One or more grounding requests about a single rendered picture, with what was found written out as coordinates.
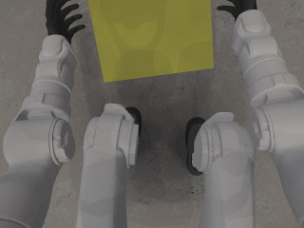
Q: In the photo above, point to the carton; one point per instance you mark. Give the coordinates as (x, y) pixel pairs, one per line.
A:
(145, 38)

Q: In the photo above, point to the left robot forearm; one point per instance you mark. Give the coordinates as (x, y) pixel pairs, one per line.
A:
(52, 86)

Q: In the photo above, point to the right robot hand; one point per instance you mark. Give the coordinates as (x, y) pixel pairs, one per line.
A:
(239, 7)

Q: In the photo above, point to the left robot hand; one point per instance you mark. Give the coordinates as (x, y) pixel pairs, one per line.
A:
(56, 23)

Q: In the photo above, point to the robot left foot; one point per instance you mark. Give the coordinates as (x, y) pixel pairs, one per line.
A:
(135, 113)

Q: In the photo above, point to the robot left thigh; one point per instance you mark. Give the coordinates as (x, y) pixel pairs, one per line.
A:
(102, 197)

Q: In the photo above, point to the robot left upper arm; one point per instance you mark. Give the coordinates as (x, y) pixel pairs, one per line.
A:
(35, 150)

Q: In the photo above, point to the right robot forearm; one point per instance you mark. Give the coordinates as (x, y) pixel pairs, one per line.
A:
(262, 65)

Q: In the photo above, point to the robot right upper arm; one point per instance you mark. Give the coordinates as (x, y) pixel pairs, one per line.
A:
(278, 129)

